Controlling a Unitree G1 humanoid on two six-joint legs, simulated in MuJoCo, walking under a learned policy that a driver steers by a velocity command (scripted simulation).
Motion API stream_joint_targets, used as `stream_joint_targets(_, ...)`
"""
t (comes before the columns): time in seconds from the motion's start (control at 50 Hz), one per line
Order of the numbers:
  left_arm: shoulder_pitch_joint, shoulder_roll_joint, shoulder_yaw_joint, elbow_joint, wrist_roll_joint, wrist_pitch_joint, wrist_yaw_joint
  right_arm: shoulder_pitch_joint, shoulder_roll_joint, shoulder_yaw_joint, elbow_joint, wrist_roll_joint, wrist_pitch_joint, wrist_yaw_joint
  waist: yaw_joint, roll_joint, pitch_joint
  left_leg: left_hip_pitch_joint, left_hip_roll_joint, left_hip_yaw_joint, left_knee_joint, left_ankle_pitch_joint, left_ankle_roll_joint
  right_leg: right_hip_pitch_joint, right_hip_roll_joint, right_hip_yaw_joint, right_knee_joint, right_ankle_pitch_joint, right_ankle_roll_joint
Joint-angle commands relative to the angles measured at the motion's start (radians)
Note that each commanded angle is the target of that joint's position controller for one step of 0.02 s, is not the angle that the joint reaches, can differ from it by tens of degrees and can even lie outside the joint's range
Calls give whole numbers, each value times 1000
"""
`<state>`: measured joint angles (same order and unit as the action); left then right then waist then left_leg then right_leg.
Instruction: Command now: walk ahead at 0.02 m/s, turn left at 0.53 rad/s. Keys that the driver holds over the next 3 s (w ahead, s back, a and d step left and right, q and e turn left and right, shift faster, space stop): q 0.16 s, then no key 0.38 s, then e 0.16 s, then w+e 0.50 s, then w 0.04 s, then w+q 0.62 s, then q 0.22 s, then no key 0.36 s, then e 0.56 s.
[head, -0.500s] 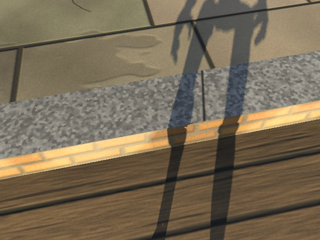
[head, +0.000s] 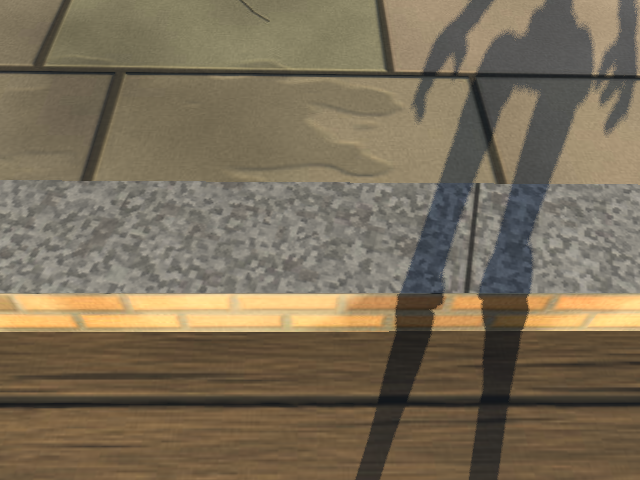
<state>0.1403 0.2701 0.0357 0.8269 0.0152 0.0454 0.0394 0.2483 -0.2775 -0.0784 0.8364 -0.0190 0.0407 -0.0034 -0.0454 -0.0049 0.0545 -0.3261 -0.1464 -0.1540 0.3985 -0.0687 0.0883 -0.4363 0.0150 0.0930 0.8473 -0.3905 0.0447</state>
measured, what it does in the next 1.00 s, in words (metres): steps on the spot: right foot, then left foot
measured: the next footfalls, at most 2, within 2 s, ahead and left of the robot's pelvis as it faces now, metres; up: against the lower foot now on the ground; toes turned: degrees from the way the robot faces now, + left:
right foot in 0.14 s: +0.06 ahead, -0.13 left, +0.00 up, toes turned +11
left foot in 0.56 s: -0.01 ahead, +0.07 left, +0.00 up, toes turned +8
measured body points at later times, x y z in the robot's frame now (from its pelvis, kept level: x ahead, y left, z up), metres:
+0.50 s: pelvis +0.00 -0.04 +0.01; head +0.03 -0.06 +0.45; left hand +0.03 +0.23 -0.11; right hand +0.16 -0.29 -0.14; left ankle -0.06 +0.08 -0.71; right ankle +0.02 -0.14 -0.74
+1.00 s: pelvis +0.04 -0.07 +0.00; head +0.05 -0.09 +0.45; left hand +0.14 +0.22 -0.11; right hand +0.07 -0.35 -0.15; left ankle -0.05 +0.07 -0.74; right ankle +0.07 -0.17 -0.73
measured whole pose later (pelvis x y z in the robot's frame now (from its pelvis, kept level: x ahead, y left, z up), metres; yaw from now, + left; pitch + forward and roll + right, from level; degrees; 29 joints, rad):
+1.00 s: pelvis +0.04 -0.07 +0.00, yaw -1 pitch +0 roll +2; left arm 0.21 0.29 0.06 0.85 0.02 0.03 -0.07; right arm 0.28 -0.31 -0.06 0.95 -0.03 -0.03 -0.01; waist -0.02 0.03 0.03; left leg -0.02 0.05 0.14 0.37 -0.34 -0.02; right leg -0.34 -0.04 -0.06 0.64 -0.36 -0.07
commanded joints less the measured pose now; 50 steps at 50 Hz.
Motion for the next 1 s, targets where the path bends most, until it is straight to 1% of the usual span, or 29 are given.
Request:
stream_joint_targets(0.02,4,86,16,-67,-10,-24,8,15,-164,-42,-52,-6,0,0,1,136,-98,128,259,-361,-149,-214,110,-8,33,-14,-64,-19,-15)
stream_joint_targets(0.08,60,89,13,-66,-22,-40,13,-20,-163,-45,-60,-6,6,9,25,150,-105,101,249,-403,-131,-129,93,107,62,-14,-208,-34,-46)
stream_joint_targets(0.12,147,91,14,-49,-22,-50,21,-65,-159,-45,-70,6,12,11,77,140,-101,23,205,-391,-107,-178,38,267,69,-26,-441,66,-72)
stream_joint_targets(0.14,161,135,25,-48,-13,-56,30,-62,-131,-38,-79,16,10,9,76,78,-89,-59,140,-340,-52,-319,-20,353,-11,47,-583,73,-94)
stream_joint_targets(0.16,121,220,41,-79,0,-51,38,18,-63,-23,-79,22,6,6,21,-124,-115,-139,25,-170,190,-453,-74,409,-262,299,-674,-70,-150)
stream_joint_targets(0.18,3,267,48,-119,22,-47,31,-13,-116,-37,-78,5,-1,-5,27,-196,-26,-259,-65,13,397,-477,-90,247,-399,458,-715,12,-247)
stream_joint_targets(0.2,19,200,37,-111,23,-47,23,-29,-172,-49,-71,-17,-3,-5,20,-90,-25,-181,19,-8,555,-436,-97,181,-375,377,-660,193,-277)
stream_joint_targets(0.22,-15,140,20,-113,10,-51,15,3,-155,-48,-52,-16,-2,2,-13,-63,-29,-151,14,-7,626,-383,-93,167,-299,264,-620,322,-254)
stream_joint_targets(0.24,-29,121,14,-118,5,-54,9,34,-138,-43,-36,-14,5,6,-23,-74,-39,-147,11,2,689,-350,-100,191,-242,174,-592,417,-231)
stream_joint_targets(0.28,3,118,12,-117,3,-58,7,44,-125,-35,-22,-12,16,15,-4,-122,-57,-178,10,24,754,-342,-117,267,-204,103,-550,581,-230)
stream_joint_targets(0.36,121,125,15,-69,2,-62,3,-46,-92,-12,-34,1,25,11,62,-133,-66,-205,32,24,590,-355,-145,429,-216,96,-506,714,-246)
stream_joint_targets(0.46,124,144,17,-35,8,-58,-8,-75,-69,16,-12,21,30,-5,77,-179,-85,17,68,121,273,-405,-128,390,-209,80,-477,732,-241)
stream_joint_targets(0.5,131,149,19,-15,8,-51,-12,-58,-68,22,6,27,25,-15,67,-187,-82,84,77,143,126,-338,-108,380,-210,93,-451,774,-235)
stream_joint_targets(0.54,123,141,18,4,0,-47,-11,-12,-67,29,39,18,8,-27,28,-133,-83,249,116,118,-151,-58,-81,308,-196,85,-418,716,-174)
stream_joint_targets(0.56,146,96,2,6,-5,-58,-17,-6,-97,28,49,1,-6,-37,44,-68,-122,401,215,14,-180,33,-63,208,-178,85,-420,582,-125)
stream_joint_targets(0.58,185,49,-11,5,-18,-66,-25,-38,-155,25,52,-9,-15,-42,95,77,-114,428,353,-106,-105,282,-13,128,-95,16,-434,314,-90)
stream_joint_targets(0.6,170,50,-13,36,-19,-54,-16,-77,-109,40,61,6,-21,-34,79,93,-90,279,374,-53,-70,296,31,255,-71,-8,-494,158,-88)
stream_joint_targets(0.62,130,81,-5,40,-13,-46,-12,-115,-93,44,54,6,-28,-30,74,98,-53,265,322,-23,-71,204,13,252,-60,9,-489,203,-90)
stream_joint_targets(0.66,67,127,13,29,-13,-41,-19,-89,-138,30,68,5,-28,-43,40,128,-31,263,282,3,-77,112,-5,206,-36,7,-414,296,-91)
stream_joint_targets(0.7,91,105,12,32,-13,-35,-26,-49,-165,15,86,12,-23,-53,38,147,-26,260,317,3,-71,114,28,146,-9,-23,-318,246,-86)
stream_joint_targets(0.72,104,86,8,35,-8,-31,-26,-26,-161,12,88,8,-19,-53,26,165,-42,266,357,-29,-106,-39,61,107,17,-51,-254,103,-88)
stream_joint_targets(0.74,93,90,15,30,2,-25,-28,-21,-161,8,80,3,-16,-52,5,202,-22,251,413,-95,-159,-273,110,36,34,-89,-117,-82,-100)
stream_joint_targets(0.76,41,109,25,8,12,-19,-35,7,-159,4,78,-8,-17,-50,-24,184,41,224,484,-173,-238,-467,167,-72,-1,-86,41,-166,-107)
stream_joint_targets(0.78,23,107,30,-4,15,-15,-44,5,-154,4,74,-13,-22,-48,-12,135,95,206,517,-211,-286,-558,195,-153,-37,-60,136,-156,-108)
stream_joint_targets(0.8,36,94,31,-4,14,-16,-53,-24,-145,6,64,-11,-31,-47,15,105,119,219,503,-189,-303,-572,181,-194,-60,-40,146,-110,-105)
stream_joint_targets(0.82,45,88,32,-4,13,-21,-62,-43,-140,6,57,-9,-42,-45,29,100,115,250,478,-141,-307,-533,155,-207,-69,-42,119,-71,-97)
stream_joint_targets(0.88,22,77,31,-13,11,-32,-85,-49,-147,2,50,-13,-77,-36,27,96,56,278,426,17,-276,-346,107,-111,-73,-92,-13,-3,-79)
stream_joint_targets(0.96,-1,87,34,-52,1,-28,-113,-36,-196,-19,49,-15,-94,-8,28,132,29,185,420,129,-227,-343,80,99,-43,-177,-197,27,-111)
stream_joint_targets(1.0,102,95,42,-24,12,-36,-112,-49,-197,-22,42,-7,-90,-3,85,83,17,74,400,199,-91,-360,55,278,9,-225,-293,68,-134)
